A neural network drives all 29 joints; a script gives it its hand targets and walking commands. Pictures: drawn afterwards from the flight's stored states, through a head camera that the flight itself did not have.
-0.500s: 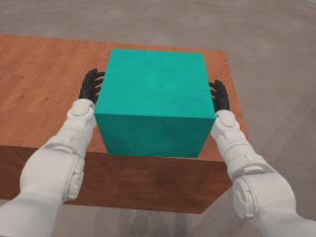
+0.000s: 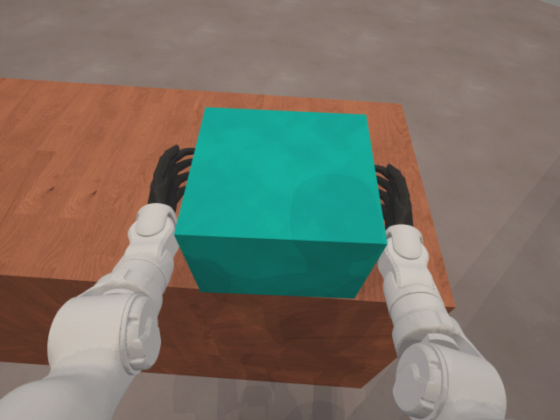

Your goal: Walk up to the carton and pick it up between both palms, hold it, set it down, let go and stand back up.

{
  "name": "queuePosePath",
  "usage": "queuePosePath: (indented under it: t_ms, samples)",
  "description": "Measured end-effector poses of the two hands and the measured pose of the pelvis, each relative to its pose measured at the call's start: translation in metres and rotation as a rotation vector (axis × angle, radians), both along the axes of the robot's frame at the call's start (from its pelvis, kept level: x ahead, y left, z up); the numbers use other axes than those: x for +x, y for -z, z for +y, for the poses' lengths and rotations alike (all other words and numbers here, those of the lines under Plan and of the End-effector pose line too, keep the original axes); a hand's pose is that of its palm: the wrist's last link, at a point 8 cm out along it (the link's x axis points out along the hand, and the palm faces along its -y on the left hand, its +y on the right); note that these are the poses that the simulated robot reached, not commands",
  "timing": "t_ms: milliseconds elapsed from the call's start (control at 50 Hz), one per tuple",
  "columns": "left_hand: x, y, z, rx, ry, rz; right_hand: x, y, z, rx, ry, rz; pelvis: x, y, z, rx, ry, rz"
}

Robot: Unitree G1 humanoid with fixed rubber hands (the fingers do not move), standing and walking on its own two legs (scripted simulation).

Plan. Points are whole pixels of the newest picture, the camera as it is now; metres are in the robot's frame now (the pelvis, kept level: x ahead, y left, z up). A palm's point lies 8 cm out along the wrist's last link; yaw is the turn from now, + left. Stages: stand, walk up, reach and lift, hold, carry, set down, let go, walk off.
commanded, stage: reach and lift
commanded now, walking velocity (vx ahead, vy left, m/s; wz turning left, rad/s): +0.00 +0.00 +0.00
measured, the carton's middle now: (281, 205) +0.44 -0.02 +0.04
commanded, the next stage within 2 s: none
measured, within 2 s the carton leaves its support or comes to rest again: leaves its support in 0.96 s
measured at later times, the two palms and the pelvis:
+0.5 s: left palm (167, 199) +0.44 +0.16 +0.06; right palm (394, 218) +0.39 -0.19 +0.06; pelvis +0.03 +0.02 +0.01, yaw -2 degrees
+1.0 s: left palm (165, 201) +0.43 +0.16 +0.07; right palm (395, 221) +0.39 -0.19 +0.06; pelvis +0.02 +0.02 +0.01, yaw -1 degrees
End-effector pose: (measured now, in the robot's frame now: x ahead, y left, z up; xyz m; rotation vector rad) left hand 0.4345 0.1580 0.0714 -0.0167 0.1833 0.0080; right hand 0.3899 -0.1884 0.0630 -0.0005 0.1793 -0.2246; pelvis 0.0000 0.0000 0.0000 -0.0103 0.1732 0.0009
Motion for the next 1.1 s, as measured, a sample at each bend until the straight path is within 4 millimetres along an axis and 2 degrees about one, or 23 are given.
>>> queuePosePath:
  t_ms: [260, 420, 800, 1100]
  samples:
    - [0.009, 0.008, 0.0, -0.01, 0.017, 0.024, 0.006, 0.005, -0.001, -0.042, -0.007, 0.029, 0.023, -0.005, 0.014, -0.014, 0.022, -0.014]
    - [0.008, 0.01, 0.0, -0.031, 0.011, 0.008, 0.006, 0.005, 0.0, -0.055, -0.004, 0.021, 0.028, -0.005, 0.02, -0.022, 0.024, -0.018]
    - [0.007, 0.009, -0.001, -0.008, -0.003, -0.002, 0.002, 0.005, 0.001, -0.074, 0.002, -0.001, 0.021, -0.005, 0.02, -0.024, 0.029, 0.016]
    - [-0.007, 0.001, 0.002, 0.004, -0.009, -0.087, -0.008, -0.002, 0.004, -0.116, -0.005, -0.091, 0.01, -0.005, 0.014, -0.019, 0.019, 0.042]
